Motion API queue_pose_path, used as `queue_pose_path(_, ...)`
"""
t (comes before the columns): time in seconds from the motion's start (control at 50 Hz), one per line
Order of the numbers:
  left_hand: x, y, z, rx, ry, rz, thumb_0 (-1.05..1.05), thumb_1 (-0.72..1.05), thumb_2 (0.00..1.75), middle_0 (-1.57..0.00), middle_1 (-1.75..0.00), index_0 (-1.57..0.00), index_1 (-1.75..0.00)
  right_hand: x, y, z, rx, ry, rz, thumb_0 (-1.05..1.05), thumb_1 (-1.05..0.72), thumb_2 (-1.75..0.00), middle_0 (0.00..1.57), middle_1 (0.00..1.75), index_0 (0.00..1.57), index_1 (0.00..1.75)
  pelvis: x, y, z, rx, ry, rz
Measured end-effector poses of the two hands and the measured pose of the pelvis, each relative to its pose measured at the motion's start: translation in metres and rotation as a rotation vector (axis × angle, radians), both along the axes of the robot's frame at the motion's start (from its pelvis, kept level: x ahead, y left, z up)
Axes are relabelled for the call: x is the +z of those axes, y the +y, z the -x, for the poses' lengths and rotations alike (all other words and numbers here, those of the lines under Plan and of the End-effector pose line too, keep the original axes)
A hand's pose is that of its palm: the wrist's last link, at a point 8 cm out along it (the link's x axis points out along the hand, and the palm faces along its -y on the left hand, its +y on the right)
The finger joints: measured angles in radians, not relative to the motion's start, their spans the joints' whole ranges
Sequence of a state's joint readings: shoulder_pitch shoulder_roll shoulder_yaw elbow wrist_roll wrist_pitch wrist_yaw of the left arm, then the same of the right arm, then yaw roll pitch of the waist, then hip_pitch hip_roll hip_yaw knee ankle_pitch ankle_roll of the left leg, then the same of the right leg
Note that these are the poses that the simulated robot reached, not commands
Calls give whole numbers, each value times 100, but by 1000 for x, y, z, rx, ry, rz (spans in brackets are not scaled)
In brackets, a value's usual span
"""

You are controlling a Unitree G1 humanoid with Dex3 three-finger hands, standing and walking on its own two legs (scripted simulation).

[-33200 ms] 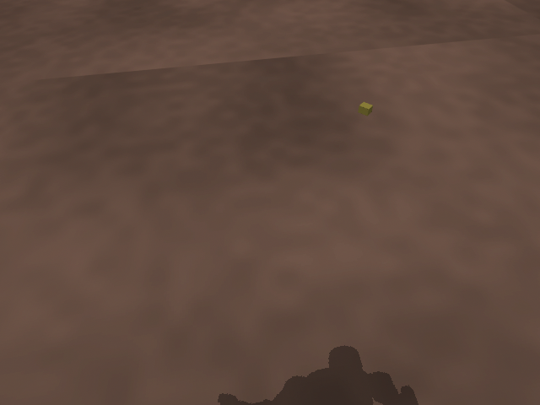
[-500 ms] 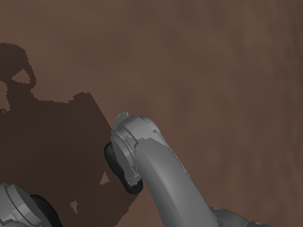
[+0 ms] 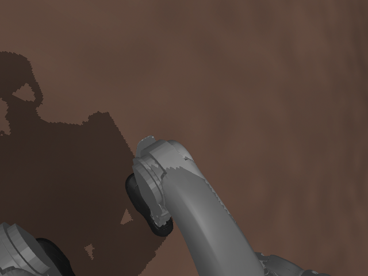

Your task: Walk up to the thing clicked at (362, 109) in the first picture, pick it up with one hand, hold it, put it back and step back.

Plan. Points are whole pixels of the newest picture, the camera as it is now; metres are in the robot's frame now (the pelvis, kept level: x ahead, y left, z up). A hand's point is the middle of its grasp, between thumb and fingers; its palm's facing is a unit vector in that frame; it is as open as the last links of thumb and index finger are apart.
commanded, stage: go down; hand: left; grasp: from above
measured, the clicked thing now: out of the picture +0.49 +0.31 -0.32
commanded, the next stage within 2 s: none
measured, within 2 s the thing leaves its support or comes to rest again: neither
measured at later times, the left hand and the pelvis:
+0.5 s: hand out of the picture +0.49 +0.35 -0.14, palm faces +0.15 -0.42 -0.90, open 13.8 cm; pelvis +0.00 +0.00 +0.01, yaw +1 degrees
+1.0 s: hand out of the picture +0.45 +0.35 +0.03, palm faces +0.13 -0.41 -0.90, open 13.6 cm; pelvis +0.00 -0.01 +0.07, yaw +8 degrees
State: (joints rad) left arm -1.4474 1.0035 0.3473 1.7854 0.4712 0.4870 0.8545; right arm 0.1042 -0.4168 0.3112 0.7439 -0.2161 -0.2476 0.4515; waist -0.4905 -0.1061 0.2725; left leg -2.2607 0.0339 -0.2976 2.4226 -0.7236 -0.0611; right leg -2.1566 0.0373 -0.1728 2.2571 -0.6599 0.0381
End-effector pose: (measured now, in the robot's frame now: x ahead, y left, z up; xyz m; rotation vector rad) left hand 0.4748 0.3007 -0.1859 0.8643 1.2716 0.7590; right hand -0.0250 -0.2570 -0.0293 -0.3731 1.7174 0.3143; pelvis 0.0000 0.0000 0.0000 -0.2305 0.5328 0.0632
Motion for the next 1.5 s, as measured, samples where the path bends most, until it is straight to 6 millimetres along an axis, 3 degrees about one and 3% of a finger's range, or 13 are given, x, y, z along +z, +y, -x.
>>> queue_pose_path(0.18, 6, 7, -8, 27, -35, -33, 0, -44, 95, -9, -102, -9, -101, -4, -3, -5, 4, -1, -10, 0, -91, -89, 19, 30, 20, 29, -2, 0, 1, -2, -2, -1)
queue_pose_path(0.32, 31, 24, -10, 55, -77, -47, 0, -45, 95, -9, -102, -8, -102, -10, -3, -14, -21, -35, -30, 0, -91, -89, 19, 30, 20, 29, 1, -1, 1, -4, 13, -8)
queue_pose_path(0.52, 107, 60, 1, 47, -127, -76, 0, -43, 94, -9, -102, -9, -101, -22, -1, -29, -109, -119, -34, 0, -91, -89, 19, 30, 20, 29, 12, 0, -2, 4, 71, -32)
queue_pose_path(0.66, 166, 61, 16, 22, -119, -62, 0, -43, 93, -9, -103, -9, -101, -24, -3, -53, -166, -222, -23, 0, -90, -88, 19, 30, 20, 29, 31, -2, -6, 23, 95, -70)
queue_pose_path(0.82, 226, 49, 27, 24, -81, -53, 0, -41, 92, -10, -103, -10, -101, -11, -19, -77, -190, -331, 15, 0, -90, -88, 19, 30, 20, 29, 56, -9, -7, 31, 107, -119)
queue_pose_path(0.96, 268, 51, 32, 52, -95, -84, 0, -41, 93, -10, -104, -11, -102, 1, -38, -75, -208, -357, 71, 0, -89, -88, 19, 30, 20, 29, 71, -14, -5, 34, 97, -150)
queue_pose_path(1.08, 288, 57, 38, 66, -86, -77, 0, -41, 93, -10, -104, -10, -102, 8, -42, -63, -246, -334, 101, 0, -90, -88, 19, 30, 20, 29, 81, -15, -5, 34, 92, -159)
queue_pose_path(1.22, 304, 59, 40, 53, -58, -65, 0, -43, 94, -10, -103, -10, -102, 22, -33, -55, -288, -321, 102, 0, -90, -89, 19, 30, 20, 29, 99, -15, -6, 35, 94, -161)
queue_pose_path(1.5, 344, 62, 40, 20, -35, -73, 0, -47, 96, -10, -101, -9, -101, 58, -25, -74, -282, -400, 95, 0, -90, -89, 20, 30, 20, 29, 135, -16, -11, 37, 87, -158)
